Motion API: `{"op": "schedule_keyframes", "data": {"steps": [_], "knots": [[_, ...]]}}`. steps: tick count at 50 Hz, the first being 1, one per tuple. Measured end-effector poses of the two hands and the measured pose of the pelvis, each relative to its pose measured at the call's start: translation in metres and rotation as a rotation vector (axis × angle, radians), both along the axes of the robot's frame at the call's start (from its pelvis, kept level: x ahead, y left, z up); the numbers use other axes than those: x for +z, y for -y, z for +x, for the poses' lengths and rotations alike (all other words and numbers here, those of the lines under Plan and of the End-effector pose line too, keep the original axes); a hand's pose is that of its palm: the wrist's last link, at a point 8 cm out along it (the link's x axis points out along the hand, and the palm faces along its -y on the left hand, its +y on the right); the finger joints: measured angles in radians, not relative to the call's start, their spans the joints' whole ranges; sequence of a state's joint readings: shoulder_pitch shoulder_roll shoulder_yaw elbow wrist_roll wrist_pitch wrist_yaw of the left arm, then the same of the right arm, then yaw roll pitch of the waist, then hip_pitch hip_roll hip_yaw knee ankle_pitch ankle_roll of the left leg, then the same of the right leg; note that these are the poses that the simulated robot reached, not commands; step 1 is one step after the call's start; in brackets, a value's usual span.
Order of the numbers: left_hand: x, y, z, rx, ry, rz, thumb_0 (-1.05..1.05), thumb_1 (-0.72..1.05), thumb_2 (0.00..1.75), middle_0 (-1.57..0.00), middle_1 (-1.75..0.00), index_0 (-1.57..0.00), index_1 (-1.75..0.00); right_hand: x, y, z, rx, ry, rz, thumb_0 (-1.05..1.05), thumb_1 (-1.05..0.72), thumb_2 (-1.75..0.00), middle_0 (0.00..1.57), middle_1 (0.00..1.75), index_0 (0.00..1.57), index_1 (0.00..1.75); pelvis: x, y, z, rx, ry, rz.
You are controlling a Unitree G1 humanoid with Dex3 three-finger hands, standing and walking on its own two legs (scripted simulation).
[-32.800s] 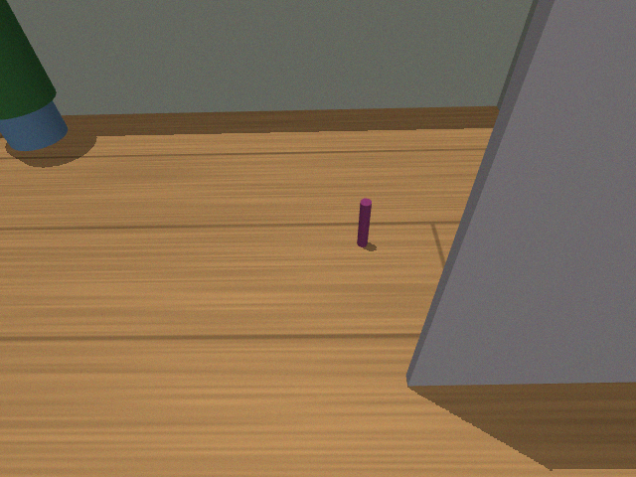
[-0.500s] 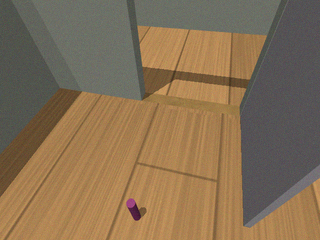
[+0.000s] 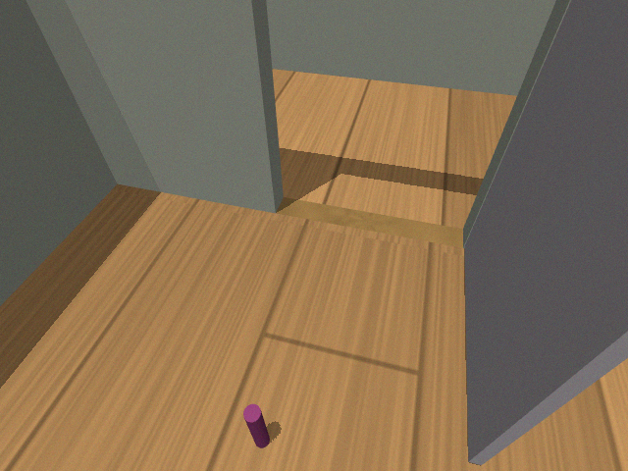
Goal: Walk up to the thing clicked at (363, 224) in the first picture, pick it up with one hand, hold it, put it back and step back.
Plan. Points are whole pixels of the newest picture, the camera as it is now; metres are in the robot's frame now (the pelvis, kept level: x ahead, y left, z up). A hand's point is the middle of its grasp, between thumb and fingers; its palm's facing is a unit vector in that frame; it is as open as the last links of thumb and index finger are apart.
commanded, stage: walk up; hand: left
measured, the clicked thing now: (257, 427) +0.37 +0.19 -0.66
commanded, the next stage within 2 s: stand in 0.48 s
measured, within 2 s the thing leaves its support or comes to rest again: neither
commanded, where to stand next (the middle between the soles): +0.06 +0.02 m, yaw -3 degrees
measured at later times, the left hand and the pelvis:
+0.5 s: hand out of the picture +0.07 +0.26 -0.16, palm faces +0.01 -0.95 -0.32, open 7.4 cm; pelvis +0.01 +0.01 +0.00, yaw +1 degrees
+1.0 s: hand out of the picture +0.10 +0.26 -0.15, palm faces -0.01 -0.94 -0.35, open 7.4 cm; pelvis +0.02 +0.00 +0.00, yaw +0 degrees
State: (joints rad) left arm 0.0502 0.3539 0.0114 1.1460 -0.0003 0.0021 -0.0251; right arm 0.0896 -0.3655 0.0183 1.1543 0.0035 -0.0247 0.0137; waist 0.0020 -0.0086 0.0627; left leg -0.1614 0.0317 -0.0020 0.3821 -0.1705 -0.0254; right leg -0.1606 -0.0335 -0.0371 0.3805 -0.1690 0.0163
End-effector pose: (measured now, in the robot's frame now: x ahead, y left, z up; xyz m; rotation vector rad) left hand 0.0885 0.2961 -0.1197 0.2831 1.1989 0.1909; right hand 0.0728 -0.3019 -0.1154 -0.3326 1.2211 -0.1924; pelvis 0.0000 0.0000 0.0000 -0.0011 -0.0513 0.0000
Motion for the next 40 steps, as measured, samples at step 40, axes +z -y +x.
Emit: {"op": "schedule_keyframes", "data": {"steps": [40], "knots": [[0.005,-0.009,0.003,0.008,-0.030,0.031,0.00,0.91,0.90,-0.21,-0.30,-0.20,-0.30,-0.002,-0.013,0.032,0.009,0.012,0.027,0.01,-0.90,-0.89,0.21,0.30,0.20,0.30,0.003,-0.005,0.022,0.009,-0.014,0.002]]}}
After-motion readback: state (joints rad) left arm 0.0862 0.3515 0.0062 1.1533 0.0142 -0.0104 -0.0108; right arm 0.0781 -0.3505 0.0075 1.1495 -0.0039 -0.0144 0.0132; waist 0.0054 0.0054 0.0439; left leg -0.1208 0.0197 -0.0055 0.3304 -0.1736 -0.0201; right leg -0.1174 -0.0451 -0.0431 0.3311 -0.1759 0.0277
